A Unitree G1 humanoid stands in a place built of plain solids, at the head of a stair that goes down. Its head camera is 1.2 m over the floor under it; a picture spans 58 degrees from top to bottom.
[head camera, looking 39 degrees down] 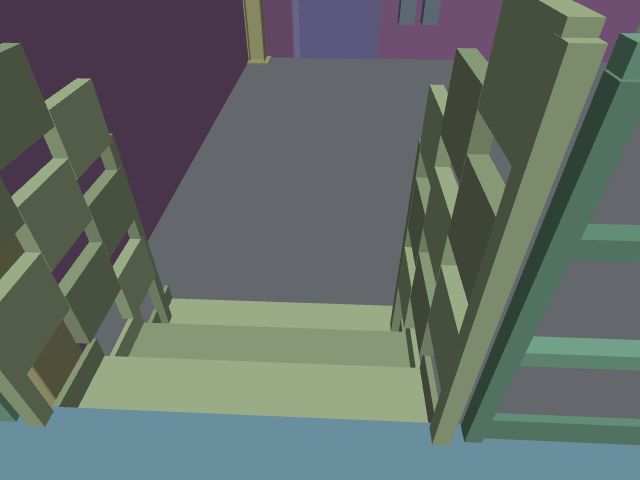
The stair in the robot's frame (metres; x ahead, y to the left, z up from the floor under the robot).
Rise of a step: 0.16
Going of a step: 0.30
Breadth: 1.22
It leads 3 degrees to the right of straight ahead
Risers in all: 4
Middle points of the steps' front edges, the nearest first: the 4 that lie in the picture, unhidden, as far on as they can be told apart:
0.67 0.24 0.00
0.97 0.22 -0.16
1.27 0.21 -0.32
1.57 0.19 -0.49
